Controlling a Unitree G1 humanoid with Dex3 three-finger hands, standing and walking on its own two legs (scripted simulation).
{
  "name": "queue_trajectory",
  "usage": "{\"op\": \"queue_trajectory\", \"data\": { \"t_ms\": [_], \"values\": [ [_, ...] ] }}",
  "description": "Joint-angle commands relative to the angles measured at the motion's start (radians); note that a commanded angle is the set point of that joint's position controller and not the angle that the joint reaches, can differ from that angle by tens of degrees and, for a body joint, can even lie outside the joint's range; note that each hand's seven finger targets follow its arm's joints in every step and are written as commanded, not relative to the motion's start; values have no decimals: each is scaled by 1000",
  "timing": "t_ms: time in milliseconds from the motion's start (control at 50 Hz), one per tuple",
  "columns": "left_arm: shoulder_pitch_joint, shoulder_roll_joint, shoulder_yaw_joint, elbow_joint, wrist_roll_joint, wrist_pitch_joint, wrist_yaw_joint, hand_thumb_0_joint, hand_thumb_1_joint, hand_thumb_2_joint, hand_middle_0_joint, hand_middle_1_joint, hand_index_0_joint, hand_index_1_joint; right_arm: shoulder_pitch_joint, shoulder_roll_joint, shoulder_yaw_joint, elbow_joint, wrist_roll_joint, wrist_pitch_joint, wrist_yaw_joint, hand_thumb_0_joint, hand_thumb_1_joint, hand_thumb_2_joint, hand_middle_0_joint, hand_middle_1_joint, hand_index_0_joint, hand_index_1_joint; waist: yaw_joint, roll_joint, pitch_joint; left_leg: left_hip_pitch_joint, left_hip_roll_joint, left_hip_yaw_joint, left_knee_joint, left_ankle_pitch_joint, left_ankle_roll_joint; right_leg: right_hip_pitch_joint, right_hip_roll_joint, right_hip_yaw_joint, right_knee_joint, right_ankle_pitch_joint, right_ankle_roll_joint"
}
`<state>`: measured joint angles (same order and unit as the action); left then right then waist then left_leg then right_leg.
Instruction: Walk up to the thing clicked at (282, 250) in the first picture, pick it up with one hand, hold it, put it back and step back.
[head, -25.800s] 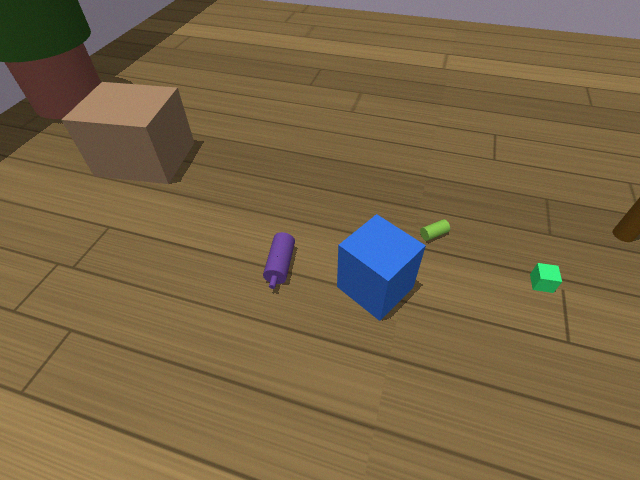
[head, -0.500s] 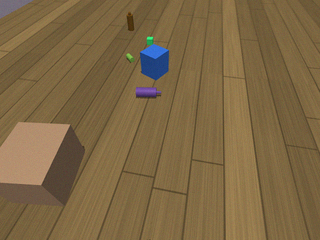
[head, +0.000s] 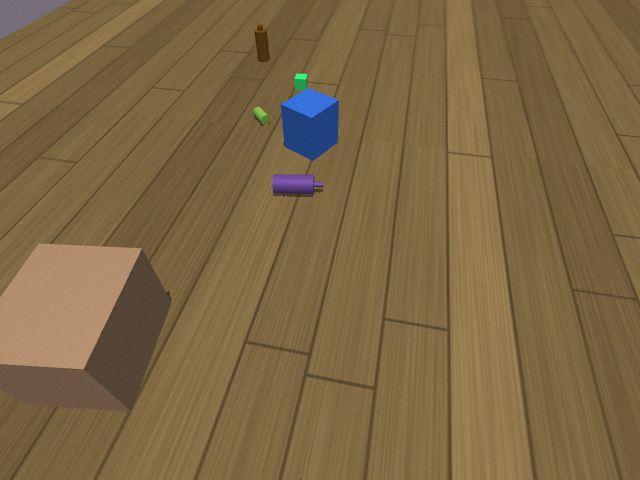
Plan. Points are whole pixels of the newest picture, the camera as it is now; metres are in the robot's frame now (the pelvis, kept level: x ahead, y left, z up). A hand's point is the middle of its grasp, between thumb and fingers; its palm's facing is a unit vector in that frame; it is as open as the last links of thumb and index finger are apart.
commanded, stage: stand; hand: left
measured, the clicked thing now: (298, 184) +1.47 +0.10 -0.74
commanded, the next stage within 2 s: walk up in 0.56 s
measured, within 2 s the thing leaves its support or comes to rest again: neither
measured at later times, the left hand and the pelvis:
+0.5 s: hand out of the picture +0.07 +0.25 -0.16, palm faces -0.03 -0.94 -0.34, open 7.4 cm; pelvis +0.00 +0.00 +0.00, yaw +0 degrees
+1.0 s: hand out of the picture +0.17 +0.22 -0.14, palm faces -0.04 -0.91 -0.42, open 7.4 cm; pelvis +0.11 -0.06 -0.02, yaw -3 degrees
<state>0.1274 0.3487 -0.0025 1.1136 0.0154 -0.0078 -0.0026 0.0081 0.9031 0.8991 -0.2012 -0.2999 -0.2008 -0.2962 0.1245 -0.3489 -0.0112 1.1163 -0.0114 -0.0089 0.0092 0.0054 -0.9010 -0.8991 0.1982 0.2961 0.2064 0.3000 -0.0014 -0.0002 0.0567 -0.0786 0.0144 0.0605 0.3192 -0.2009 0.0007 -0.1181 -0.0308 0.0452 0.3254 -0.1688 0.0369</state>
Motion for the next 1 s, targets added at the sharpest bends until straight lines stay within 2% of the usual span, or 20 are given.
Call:
{"op": "queue_trajectory", "data": {
  "t_ms": [0, 100, 520, 540, 560, 580, 600, 620, 640, 680, 740, 760, 780, 800, 820, 840, 860, 880, 920, 980],
  "values": [
    [-32, 212, 37, -58, -4, -22, 13, 0, 900, 900, -200, -300, -200, -300, -24, -214, -41, -57, 5, -23, -12, 0, -900, -900, 200, 300, 200, 300, -5, 3, -76, -4, 123, -100, -52, 132, 20, 6, -95, 67, -34, 184, -53],
    [-31, 217, 37, -55, -5, -21, 14, 0, 900, 900, -200, -300, -200, -300, -25, -211, -41, -54, 3, -23, -13, 0, -900, -900, 200, 300, 200, 300, -4, -18, -57, -4, 125, -105, -59, 104, 18, -13, -93, 68, -42, 142, -55],
    [-32, 212, 36, -55, -4, -22, 15, 0, 900, 900, -200, -300, -200, -300, -32, -216, -44, -54, 4, -21, -13, 0, -900, -900, 200, 300, 200, 300, -4, -8, -78, 6, 126, -105, -48, 125, 18, 1, -95, 60, -41, 165, -55],
    [3, 302, 94, -122, 16, -31, -17, 0, 900, 900, -200, -300, -200, -300, 42, -319, -110, -113, -17, -42, 9, 0, -900, -900, 200, 300, 200, 300, -19, 3, -182, 89, 121, -125, 7, -392, 93, -59, -19, 31, 68, -324, -85],
    [-57, 284, 93, -134, 24, -28, -31, 0, 900, 900, -200, -300, -200, -300, 86, -343, -127, -93, -23, -45, 18, 0, -900, -900, 200, 300, 200, 300, -55, 76, -91, 119, 177, -203, -62, -589, 133, -269, 2, -15, 167, -409, -78],
    [-127, 261, 95, -166, 28, -24, -43, 0, 900, 900, -200, -300, -200, -300, 116, -364, -147, -97, -23, -46, 20, 0, -900, -900, 200, 300, 200, 300, -91, 164, 11, 113, 295, -336, -174, -659, 187, -441, 25, -69, 361, -314, -59],
    [-146, 261, 99, -197, 31, -25, -48, 0, 900, 900, -200, -300, -200, -300, 117, -375, -157, -121, -23, -52, 21, 0, -900, -900, 200, 300, 200, 300, -93, 159, 84, 100, 412, -433, -219, -599, 251, -560, -18, -25, 482, -310, -52],
    [-146, 263, 99, -203, 27, -32, -53, 0, 900, 900, -200, -300, -200, -300, 123, -363, -156, -132, -25, -60, 21, 0, -900, -900, 200, 300, 200, 300, -78, 95, 106, 82, 419, -434, -220, -519, 263, -581, -56, 26, 497, -293, -52],
    [-126, 268, 101, -204, 23, -38, -62, 0, 900, 900, -200, -300, -200, -300, 114, -340, -149, -144, -23, -66, 19, 0, -900, -900, 200, 300, 200, 300, -59, 54, 82, 83, 381, -382, -209, -473, 249, -560, -68, 39, 502, -273, -56],
    [-33, 258, 106, -199, 13, -37, -83, 0, 900, 900, -200, -300, -200, -300, 42, -346, -152, -190, -28, -68, 26, 0, -900, -900, 200, 300, 200, 300, -10, 147, 42, 45, 345, -271, -202, -451, 221, -457, -78, -5, 428, -261, -48],
    [7, 252, 114, -192, 17, -39, -97, 0, 900, 900, -200, -300, -200, -300, -7, -328, -147, -228, -35, -61, 39, 0, -900, -900, 200, 300, 200, 300, 7, 183, 21, -94, 244, -109, -134, -352, 168, -218, -31, -91, 291, -168, -37],
    [41, 243, 117, -183, 18, -40, -95, 0, 900, 900, -200, -300, -200, -300, -13, -321, -146, -234, -33, -58, 40, 0, -900, -900, 200, 300, 200, 300, 27, 168, 13, -133, 227, -72, -78, -338, 155, -144, -18, -115, 253, -94, -37],
    [116, 246, 123, -160, 18, -45, -88, 0, 900, 900, -200, -300, -200, -300, -40, -316, -143, -245, -28, -52, 39, 0, -900, -900, 200, 300, 200, 300, 72, 131, -4, -215, 213, -41, 16, -363, 144, -4, -14, -128, 193, -11, -43],
    [208, 283, 138, -128, 20, -53, -76, 0, 900, 900, -200, -300, -200, -300, -27, -280, -131, -250, -30, -46, 38, 0, -900, -900, 200, 300, 200, 300, 108, 8, -42, -327, 158, 4, 199, -395, 123, 166, 13, -125, 188, -38, -43],
    [321, 343, 166, -108, 24, -65, -58, 0, 900, 900, -200, -300, -200, -300, 26, -220, -107, -250, -33, -43, 41, 0, -900, -900, 200, 300, 200, 300, 152, -207, -107, -457, 69, 78, 503, -423, 97, 331, -15, -41, 108, -226, -60],
    [395, 450, 193, -129, 30, -73, -39, 0, 900, 900, -200, -300, -200, -300, 5, -168, -83, -291, -15, -42, 44, 0, -900, -900, 200, 300, 200, 300, 193, -388, -81, -657, -63, -6, 804, -450, 53, 291, -275, 480, -152, -662, -135],
    [270, 476, 174, -180, 23, -77, -42, 0, 900, 900, -200, -300, -200, -300, -2, -258, -109, -288, -12, -34, 39, 0, -900, -900, 200, 300, 200, 300, 130, -208, -15, -601, 1, -168, 858, -356, 39, 92, -406, 706, -256, -807, -246],
    [167, 445, 166, -214, 8, -78, -43, 0, 900, 900, -200, -300, -200, -300, 6, -306, -118, -268, -2, -40, 41, 0, -900, -900, 200, 300, 200, 300, 82, -93, 58, -601, 54, -204, 854, -275, 37, 22, -391, 623, -246, -760, -277],
    [81, 370, 147, -238, 2, -85, -34, 0, 900, 900, -200, -300, -200, -300, 98, -304, -115, -221, 9, -45, 47, 0, -900, -900, 200, 300, 200, 300, 20, -92, 66, -545, 86, -199, 783, -164, 32, -18, -282, 364, -195, -531, -231],
    [94, 335, 134, -245, -3, -96, -35, 0, 900, 900, -200, -300, -200, -300, 159, -282, -121, -205, 1, -40, 64, 0, -900, -900, 200, 300, 200, 300, 6, -126, 51, -457, 85, -172, 644, -103, 5, -69, -236, 178, -189, -357, -232]
  ]
}}
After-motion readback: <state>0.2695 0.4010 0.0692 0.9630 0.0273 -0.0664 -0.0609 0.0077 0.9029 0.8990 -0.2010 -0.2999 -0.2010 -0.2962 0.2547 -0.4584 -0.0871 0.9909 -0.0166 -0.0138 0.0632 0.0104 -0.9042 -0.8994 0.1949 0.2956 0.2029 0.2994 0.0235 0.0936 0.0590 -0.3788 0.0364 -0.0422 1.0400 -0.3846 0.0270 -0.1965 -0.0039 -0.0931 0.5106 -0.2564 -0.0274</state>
